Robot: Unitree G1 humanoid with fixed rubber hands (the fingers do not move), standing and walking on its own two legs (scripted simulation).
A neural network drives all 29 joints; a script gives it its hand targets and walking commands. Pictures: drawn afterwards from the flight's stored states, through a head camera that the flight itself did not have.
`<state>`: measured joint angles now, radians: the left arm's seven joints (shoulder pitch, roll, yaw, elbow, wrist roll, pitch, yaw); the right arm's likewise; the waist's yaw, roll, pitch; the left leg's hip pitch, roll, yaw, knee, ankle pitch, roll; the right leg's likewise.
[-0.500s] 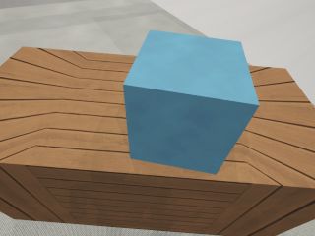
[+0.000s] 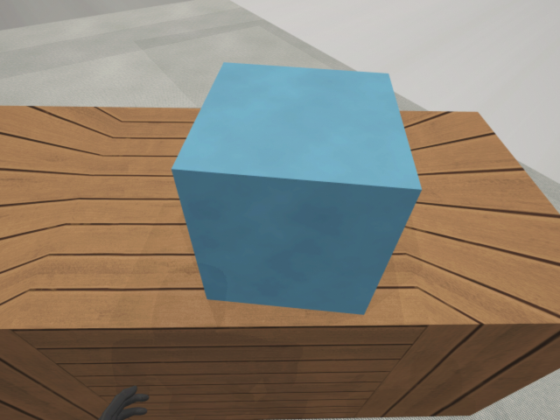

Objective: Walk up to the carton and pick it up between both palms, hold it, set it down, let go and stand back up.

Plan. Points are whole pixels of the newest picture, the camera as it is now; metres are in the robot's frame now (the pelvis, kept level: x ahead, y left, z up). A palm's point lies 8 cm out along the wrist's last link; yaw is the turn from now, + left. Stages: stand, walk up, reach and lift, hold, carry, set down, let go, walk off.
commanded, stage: walk up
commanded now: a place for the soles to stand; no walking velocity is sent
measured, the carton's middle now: (294, 190) +0.47 +0.00 +0.08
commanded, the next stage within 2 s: reach and lift in 1.14 s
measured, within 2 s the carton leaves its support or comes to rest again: neither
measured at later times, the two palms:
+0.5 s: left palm out of the picture +0.11 +0.25 -0.08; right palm out of the picture +0.10 -0.27 -0.08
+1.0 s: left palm out of the picture +0.12 +0.25 -0.09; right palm out of the picture +0.11 -0.27 -0.08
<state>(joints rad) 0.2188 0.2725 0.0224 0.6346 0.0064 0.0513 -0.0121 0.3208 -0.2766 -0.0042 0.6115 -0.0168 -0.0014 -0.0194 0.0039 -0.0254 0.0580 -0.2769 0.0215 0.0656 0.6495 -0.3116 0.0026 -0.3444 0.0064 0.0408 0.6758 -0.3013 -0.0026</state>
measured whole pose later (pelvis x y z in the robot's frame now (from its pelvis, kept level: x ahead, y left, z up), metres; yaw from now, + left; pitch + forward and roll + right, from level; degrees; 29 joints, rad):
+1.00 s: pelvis +0.01 +0.00 +0.01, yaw +1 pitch -1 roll +0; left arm 0.24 0.27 0.01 0.71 0.00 0.02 -0.02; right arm 0.33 -0.30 0.00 0.63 -0.01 -0.01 0.00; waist 0.00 -0.01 0.03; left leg -0.24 0.03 0.04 0.55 -0.29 -0.01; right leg -0.30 0.01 0.03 0.56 -0.24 0.00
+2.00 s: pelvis +0.05 +0.01 +0.03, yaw +1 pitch -5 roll -1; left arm 0.36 0.23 0.01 0.24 -0.11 0.00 0.05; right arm 0.35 -0.23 -0.08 0.41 0.11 -0.20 0.06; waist 0.03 -0.01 0.05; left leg -0.01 0.03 0.07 0.32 -0.23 0.00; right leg -0.04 0.00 0.02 0.29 -0.17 0.01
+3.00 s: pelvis +0.04 +0.00 +0.03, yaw +2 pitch -2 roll -1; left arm 0.03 0.32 0.13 -0.11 -0.27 0.39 0.00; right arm 0.11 -0.38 -0.10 -0.09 0.37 0.26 -0.02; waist 0.01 0.01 0.02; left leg -0.06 0.03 0.03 0.29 -0.20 -0.01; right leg -0.09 0.01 0.02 0.25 -0.13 0.00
